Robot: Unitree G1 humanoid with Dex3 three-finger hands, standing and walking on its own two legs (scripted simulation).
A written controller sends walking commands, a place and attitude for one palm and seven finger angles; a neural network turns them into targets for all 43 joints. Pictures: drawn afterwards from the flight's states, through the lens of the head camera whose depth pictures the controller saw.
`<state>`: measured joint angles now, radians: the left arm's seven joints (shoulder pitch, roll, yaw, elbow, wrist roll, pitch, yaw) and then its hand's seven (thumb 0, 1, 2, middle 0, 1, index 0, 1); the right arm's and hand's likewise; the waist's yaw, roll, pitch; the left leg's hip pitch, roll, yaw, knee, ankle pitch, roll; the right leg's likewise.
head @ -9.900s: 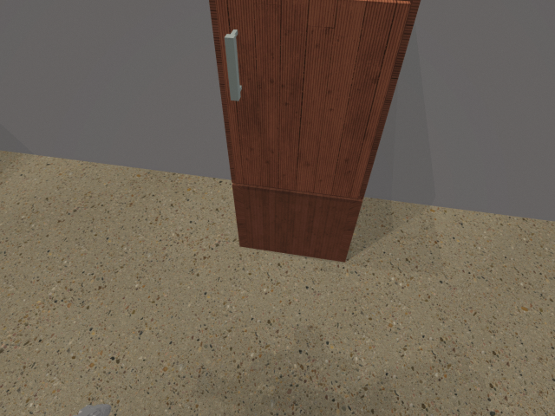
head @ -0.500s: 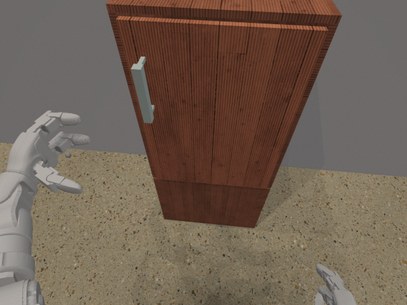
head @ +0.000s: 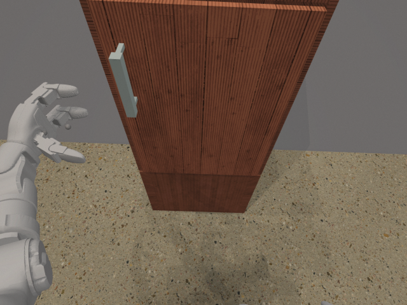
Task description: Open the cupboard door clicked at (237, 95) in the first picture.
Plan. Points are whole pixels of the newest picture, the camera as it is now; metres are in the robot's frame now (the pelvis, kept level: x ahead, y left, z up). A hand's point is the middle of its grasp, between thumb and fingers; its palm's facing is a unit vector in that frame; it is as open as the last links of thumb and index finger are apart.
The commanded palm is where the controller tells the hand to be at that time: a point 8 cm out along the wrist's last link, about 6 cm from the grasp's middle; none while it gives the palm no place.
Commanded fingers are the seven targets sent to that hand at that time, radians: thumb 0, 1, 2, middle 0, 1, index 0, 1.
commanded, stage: move the hooked fingers beside the handle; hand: left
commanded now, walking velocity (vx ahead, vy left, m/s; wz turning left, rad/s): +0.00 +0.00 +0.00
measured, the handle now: (126, 82) +0.56 +0.17 +0.11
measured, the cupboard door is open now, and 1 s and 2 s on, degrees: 0 0 0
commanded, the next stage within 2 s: slide the fingers in behind the handle in 1.54 s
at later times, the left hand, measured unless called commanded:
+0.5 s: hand (78, 106) +0.47 +0.25 +0.12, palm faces -0.05 -1.00 +0.01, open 14.0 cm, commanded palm +0.45 +0.30 +0.11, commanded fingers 0.00 -0.50 0.30 -0.30 -1.20 -0.30 -1.20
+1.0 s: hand (90, 93) +0.52 +0.24 +0.11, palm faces -0.06 -1.00 +0.00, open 14.0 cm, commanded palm +0.49 +0.29 +0.11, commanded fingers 0.00 -0.50 0.30 -0.30 -1.20 -0.30 -1.20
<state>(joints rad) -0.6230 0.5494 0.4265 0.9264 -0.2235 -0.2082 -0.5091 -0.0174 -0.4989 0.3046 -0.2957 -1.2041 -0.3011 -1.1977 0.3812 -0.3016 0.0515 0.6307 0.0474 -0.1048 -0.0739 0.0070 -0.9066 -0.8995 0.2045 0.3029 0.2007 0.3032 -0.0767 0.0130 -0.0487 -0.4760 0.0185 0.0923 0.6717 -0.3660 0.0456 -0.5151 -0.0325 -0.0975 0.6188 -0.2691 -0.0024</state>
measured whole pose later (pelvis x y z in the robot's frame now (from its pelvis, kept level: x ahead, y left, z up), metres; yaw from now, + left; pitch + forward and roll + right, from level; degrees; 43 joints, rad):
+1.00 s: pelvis +0.01 +0.00 -0.01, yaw -2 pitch +18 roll -3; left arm -0.92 0.71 0.50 1.21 -0.12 -0.26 -0.48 -0.02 -0.50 0.30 -0.30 -1.20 -0.30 -1.20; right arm 0.48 -0.30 0.05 0.62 0.02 0.08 -0.04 0.00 -0.91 -0.90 0.20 0.30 0.20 0.30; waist -0.18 0.02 -0.07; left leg -0.66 0.05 0.10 0.76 -0.41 0.05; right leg -0.69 -0.01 -0.08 0.66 -0.28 0.00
